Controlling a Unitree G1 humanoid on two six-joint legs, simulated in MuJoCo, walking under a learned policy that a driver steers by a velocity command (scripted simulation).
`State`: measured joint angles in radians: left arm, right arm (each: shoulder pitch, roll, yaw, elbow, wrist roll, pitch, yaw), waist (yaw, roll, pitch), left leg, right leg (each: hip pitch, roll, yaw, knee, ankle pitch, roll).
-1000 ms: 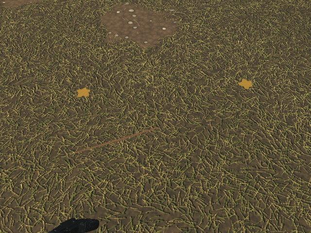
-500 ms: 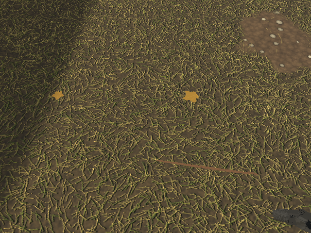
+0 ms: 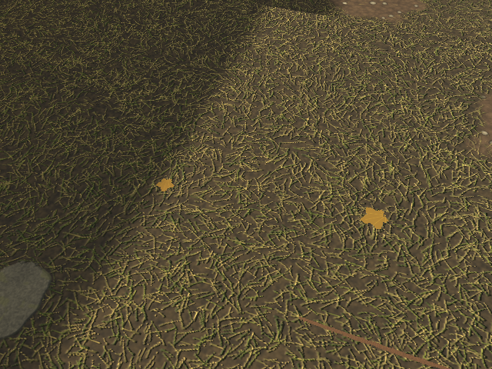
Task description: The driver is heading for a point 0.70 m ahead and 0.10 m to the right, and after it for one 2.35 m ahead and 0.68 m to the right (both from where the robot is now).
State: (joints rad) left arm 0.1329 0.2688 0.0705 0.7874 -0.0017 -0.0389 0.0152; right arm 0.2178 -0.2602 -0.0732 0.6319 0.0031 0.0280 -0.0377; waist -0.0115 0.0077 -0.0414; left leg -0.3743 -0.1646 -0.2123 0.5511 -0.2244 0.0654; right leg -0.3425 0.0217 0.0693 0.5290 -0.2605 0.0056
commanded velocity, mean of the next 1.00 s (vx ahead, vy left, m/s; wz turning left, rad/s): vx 0.44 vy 0.00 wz -0.13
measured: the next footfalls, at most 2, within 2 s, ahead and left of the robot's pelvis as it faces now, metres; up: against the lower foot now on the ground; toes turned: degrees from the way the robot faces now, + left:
left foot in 0.44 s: +0.30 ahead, +0.14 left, +0.00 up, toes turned +2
right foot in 0.96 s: +0.60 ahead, -0.12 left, +0.00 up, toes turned -12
